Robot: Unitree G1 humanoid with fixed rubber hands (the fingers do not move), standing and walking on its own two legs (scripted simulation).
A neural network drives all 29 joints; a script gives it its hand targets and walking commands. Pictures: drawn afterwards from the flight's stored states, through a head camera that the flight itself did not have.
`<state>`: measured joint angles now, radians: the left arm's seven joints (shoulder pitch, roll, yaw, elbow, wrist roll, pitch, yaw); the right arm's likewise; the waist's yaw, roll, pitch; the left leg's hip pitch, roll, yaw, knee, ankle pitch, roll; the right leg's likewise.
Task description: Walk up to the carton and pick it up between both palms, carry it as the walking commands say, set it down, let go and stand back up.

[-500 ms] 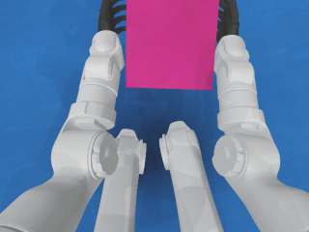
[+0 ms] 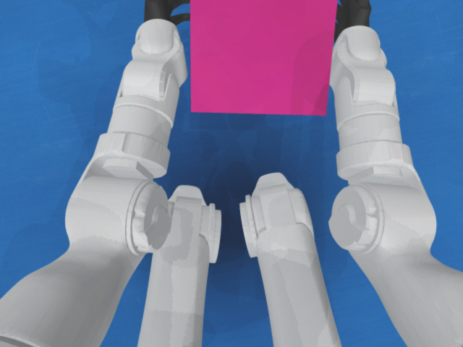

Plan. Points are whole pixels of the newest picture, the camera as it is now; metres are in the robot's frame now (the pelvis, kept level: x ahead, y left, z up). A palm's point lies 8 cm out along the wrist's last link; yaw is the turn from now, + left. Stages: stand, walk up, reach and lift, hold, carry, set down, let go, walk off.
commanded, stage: set down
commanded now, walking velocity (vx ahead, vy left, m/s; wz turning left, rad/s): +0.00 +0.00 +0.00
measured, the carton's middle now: (251, 45) +0.52 -0.08 -0.22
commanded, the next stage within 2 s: none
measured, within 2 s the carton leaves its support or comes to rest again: rests again in 0.78 s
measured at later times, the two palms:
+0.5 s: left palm (161, 26) +0.54 +0.04 -0.16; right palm (341, 35) +0.51 -0.21 -0.17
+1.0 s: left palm (161, 30) +0.54 +0.05 -0.18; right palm (334, 40) +0.50 -0.20 -0.18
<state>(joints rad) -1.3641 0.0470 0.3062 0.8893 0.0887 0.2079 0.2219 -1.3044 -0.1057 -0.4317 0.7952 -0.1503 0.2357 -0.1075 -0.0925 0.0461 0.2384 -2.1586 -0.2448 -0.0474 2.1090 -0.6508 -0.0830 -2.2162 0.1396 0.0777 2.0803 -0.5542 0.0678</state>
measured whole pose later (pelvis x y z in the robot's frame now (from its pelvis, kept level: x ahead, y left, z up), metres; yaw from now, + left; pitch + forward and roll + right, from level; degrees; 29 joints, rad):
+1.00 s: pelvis +0.00 +0.00 -0.02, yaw +1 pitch +38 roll +0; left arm -1.41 0.08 0.30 0.99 0.10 0.17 0.20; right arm -1.32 -0.12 -0.46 0.87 -0.16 0.22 -0.05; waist -0.11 0.06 0.31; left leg -2.18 -0.24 -0.03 2.19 -0.67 -0.06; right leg -2.22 0.09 0.05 2.16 -0.60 0.05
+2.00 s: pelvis -0.01 +0.00 -0.02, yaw +0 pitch +39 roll +0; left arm -1.41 0.25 0.10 1.07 -0.07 0.08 0.16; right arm -1.38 -0.31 -0.25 1.11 0.12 0.04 -0.06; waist -0.09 0.03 0.29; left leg -2.22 -0.17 -0.03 2.16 -0.62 -0.05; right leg -2.26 0.06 0.01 2.12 -0.54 0.02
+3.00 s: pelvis +0.02 -0.01 +0.20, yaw -2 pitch +46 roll +1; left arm -1.14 0.16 0.26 0.83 0.07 0.16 0.13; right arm -1.09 -0.20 -0.35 0.82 -0.01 0.14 -0.03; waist -0.08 0.03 -0.05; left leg -1.72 -0.10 -0.07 1.36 -0.45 -0.03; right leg -1.76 0.07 0.04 1.33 -0.37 0.00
